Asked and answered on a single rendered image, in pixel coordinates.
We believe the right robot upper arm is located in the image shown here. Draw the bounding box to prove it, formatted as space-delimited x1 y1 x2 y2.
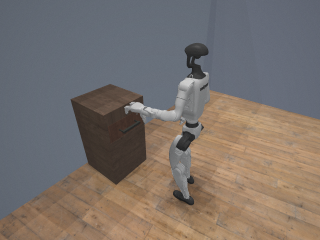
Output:
203 72 210 104

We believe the left robot upper arm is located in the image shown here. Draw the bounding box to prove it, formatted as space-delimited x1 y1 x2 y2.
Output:
171 79 194 122

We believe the left robot thigh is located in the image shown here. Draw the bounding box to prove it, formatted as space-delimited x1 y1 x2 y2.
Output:
169 133 192 175

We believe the robot right hand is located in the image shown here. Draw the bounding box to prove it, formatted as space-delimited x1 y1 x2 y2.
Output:
179 117 185 125

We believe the drawer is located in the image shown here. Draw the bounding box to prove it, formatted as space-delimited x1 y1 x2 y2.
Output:
108 112 143 143

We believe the robot left forearm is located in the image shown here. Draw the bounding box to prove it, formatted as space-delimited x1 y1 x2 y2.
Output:
141 106 177 122

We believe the robot left hand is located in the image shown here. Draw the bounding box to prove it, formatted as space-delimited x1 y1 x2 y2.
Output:
124 102 147 124

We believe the right robot foot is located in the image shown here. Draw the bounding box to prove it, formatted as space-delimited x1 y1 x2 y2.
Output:
187 176 194 184

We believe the handle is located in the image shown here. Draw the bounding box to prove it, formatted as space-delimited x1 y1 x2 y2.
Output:
119 120 141 134

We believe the cabinet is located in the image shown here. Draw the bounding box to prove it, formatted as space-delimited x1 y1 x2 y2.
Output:
70 84 147 185

